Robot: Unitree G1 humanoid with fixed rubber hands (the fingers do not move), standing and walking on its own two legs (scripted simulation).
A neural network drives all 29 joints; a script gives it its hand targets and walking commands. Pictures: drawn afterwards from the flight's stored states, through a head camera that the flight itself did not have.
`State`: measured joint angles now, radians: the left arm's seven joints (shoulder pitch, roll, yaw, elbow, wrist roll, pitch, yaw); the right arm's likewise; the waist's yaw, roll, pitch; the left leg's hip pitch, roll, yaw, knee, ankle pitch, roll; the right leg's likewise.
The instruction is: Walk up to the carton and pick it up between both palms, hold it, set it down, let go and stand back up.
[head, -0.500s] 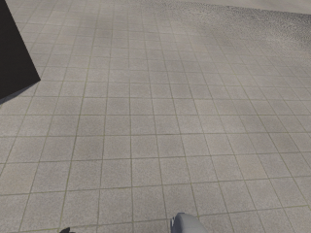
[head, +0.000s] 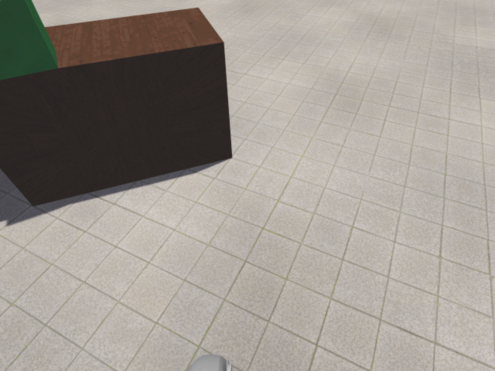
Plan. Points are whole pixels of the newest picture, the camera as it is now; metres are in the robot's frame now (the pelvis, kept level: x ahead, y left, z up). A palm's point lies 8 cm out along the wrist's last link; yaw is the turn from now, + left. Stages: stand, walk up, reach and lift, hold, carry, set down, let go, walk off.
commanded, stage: walk up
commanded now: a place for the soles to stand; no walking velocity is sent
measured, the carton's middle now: (11, 31) +1.26 +0.91 +0.05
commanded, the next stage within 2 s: none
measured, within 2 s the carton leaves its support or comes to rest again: neither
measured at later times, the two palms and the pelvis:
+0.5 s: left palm (82, 294) +0.30 +0.36 -0.12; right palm (312, 252) +0.39 -0.13 -0.12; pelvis +0.28 +0.10 +0.00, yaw +21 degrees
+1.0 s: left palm (98, 272) +0.34 +0.33 -0.10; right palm (253, 161) +0.71 +0.00 -0.13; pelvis +0.52 +0.16 +0.00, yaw +31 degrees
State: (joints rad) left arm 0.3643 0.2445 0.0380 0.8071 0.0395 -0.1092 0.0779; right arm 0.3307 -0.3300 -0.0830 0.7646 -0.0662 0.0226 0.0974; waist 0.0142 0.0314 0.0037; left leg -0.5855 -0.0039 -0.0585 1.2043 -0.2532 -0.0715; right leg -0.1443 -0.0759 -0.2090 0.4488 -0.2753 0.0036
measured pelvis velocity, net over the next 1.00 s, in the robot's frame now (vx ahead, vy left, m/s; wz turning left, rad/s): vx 0.52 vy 0.16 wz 0.53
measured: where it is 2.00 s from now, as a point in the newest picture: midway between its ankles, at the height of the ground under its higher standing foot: (150, 243)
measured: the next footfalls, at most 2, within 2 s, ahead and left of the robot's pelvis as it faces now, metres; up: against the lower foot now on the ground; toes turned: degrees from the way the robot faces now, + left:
left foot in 0.24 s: +0.32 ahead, +0.20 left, +0.00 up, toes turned +15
right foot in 0.70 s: +0.56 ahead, +0.06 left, +0.00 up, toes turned +17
